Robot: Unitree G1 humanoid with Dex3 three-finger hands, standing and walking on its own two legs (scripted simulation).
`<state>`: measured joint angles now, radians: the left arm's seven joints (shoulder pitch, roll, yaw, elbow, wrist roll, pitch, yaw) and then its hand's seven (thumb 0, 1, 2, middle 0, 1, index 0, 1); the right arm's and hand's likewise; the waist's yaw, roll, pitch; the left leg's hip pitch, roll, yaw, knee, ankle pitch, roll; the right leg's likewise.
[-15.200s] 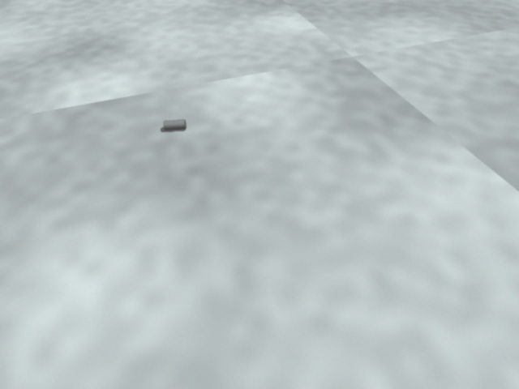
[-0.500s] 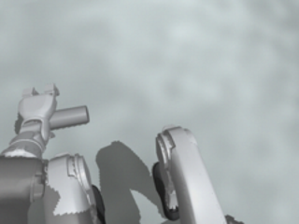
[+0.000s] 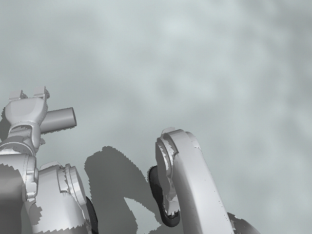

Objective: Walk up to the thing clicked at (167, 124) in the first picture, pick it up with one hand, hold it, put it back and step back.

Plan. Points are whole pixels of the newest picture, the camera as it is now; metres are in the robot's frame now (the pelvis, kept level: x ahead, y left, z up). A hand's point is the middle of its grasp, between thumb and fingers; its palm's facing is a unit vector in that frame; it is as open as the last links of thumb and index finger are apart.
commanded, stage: rest palm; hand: left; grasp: from above
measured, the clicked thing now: (51, 121) +0.46 +0.19 -0.28
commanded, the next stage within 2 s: close in 1.02 s
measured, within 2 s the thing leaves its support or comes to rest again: neither
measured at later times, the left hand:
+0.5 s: hand (40, 121) +0.45 +0.21 -0.23, palm faces -0.47 -0.04 -0.88, open 13.7 cm
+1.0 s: hand (40, 121) +0.45 +0.21 -0.23, palm faces -0.45 -0.03 -0.89, open 14.1 cm
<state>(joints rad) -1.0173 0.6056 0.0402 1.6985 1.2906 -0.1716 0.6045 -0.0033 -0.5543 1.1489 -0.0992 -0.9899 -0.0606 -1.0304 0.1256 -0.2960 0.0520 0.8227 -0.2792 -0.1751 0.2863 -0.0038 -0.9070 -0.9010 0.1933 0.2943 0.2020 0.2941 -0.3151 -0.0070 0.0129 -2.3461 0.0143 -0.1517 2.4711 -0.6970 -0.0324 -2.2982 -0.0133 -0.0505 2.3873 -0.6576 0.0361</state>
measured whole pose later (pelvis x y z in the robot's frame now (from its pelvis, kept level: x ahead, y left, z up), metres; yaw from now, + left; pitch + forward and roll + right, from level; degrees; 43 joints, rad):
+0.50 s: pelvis +0.00 +0.00 -0.01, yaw -4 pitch +30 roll -10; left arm -1.05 0.68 0.02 1.82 1.28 -0.19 0.72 0.00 -0.50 1.11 -0.11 -1.02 -0.09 -1.05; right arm 0.10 -0.31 0.14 0.80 -0.34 -0.28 0.38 0.00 -0.91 -0.90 0.19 0.29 0.20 0.29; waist -0.35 -0.03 0.07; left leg -2.35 0.02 -0.22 2.54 -0.72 -0.03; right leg -2.28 0.01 -0.10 2.40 -0.66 0.05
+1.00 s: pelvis +0.00 +0.01 +0.00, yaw -5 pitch +30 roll -11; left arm -1.06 0.71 -0.02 1.83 1.27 -0.17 0.75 0.00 -0.55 1.08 -0.09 -1.01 -0.07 -1.04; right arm 0.08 -0.33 0.17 0.78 -0.32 -0.33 0.40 0.00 -0.92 -0.91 0.19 0.29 0.20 0.29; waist -0.37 -0.06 0.09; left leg -2.33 0.02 -0.24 2.52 -0.73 -0.03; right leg -2.25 0.02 -0.12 2.37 -0.65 0.05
